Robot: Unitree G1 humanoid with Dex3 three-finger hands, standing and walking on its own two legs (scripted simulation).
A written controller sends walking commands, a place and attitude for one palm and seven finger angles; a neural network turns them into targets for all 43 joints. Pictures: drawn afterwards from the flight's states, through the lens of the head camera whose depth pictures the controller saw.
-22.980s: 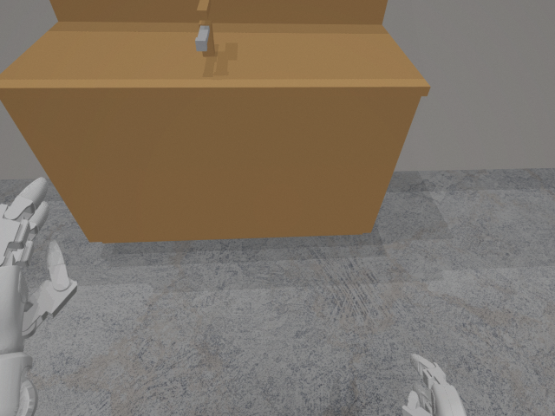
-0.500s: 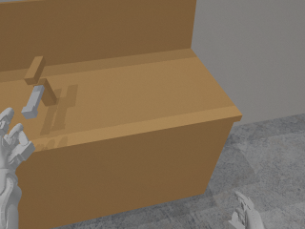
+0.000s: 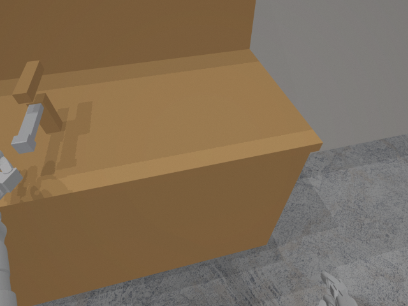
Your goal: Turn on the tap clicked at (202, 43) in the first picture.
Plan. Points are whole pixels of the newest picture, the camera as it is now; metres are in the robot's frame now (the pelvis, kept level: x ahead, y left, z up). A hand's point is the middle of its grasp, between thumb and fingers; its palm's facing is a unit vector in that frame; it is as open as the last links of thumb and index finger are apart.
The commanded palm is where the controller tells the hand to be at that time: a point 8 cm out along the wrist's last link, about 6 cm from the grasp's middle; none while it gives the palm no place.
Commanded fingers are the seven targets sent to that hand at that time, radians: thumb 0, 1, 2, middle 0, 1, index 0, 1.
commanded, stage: reach beside the lever's end, fingers flat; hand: left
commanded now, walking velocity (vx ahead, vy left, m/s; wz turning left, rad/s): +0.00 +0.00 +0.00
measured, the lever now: (24, 143) +0.37 +0.40 +0.12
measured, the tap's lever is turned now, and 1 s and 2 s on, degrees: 0 1 12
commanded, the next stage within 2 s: push the lever round in 0.82 s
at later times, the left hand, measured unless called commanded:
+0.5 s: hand (16, 154) +0.36 +0.41 +0.11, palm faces +0.55 -0.83 -0.08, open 7.8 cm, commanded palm +0.30 +0.44 +0.11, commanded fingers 0.00 0.90 0.90 -0.15 -0.15 -0.15 -0.15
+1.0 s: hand (18, 156) +0.35 +0.40 +0.11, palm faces +0.53 -0.84 -0.08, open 7.8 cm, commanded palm +0.30 +0.43 +0.11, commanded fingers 0.00 0.90 0.90 -0.15 -0.15 -0.15 -0.15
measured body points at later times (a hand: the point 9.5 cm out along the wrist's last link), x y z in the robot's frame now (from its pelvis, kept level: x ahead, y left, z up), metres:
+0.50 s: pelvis +0.00 +0.01 -0.01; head +0.05 +0.02 +0.44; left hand +0.32 +0.45 +0.11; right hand +0.08 -0.26 -0.11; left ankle +0.04 +0.12 -0.73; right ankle -0.01 -0.09 -0.73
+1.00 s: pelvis +0.01 +0.02 -0.01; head +0.05 +0.03 +0.44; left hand +0.31 +0.44 +0.11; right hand +0.13 -0.24 -0.11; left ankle +0.04 +0.12 -0.73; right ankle -0.01 -0.09 -0.73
